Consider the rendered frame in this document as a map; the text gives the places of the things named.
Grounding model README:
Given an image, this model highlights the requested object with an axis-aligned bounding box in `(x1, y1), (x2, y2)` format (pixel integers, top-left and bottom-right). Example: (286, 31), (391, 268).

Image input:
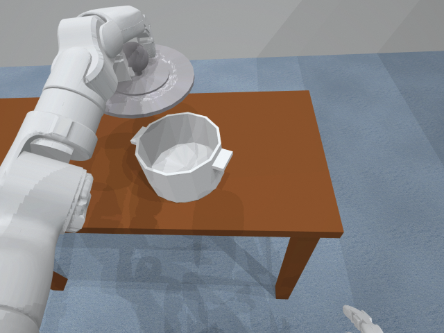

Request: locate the pot
(130, 112), (233, 203)

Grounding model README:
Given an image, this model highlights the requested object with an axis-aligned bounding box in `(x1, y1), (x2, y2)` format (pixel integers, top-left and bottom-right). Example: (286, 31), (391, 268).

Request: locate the robot left forearm
(0, 10), (123, 193)

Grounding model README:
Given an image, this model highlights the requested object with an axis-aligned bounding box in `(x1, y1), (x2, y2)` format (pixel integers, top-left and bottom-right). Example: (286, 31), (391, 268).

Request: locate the robot right hand
(343, 305), (383, 333)

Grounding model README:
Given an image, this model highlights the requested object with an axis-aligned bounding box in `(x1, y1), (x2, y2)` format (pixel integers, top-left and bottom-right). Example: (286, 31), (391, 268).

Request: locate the knob
(122, 42), (148, 72)

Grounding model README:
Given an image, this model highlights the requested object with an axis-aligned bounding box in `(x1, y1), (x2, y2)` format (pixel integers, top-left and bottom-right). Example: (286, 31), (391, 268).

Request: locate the table
(0, 90), (344, 300)

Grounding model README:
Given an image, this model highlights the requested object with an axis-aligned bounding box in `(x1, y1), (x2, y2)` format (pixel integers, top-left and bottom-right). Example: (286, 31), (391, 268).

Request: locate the robot left hand
(89, 6), (156, 83)

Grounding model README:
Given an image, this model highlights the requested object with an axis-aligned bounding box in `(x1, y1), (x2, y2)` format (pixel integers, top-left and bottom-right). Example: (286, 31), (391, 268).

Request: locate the robot left upper arm
(0, 151), (94, 333)

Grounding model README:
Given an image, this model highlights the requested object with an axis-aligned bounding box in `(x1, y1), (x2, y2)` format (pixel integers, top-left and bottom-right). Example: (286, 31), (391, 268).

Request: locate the lid
(104, 44), (194, 119)

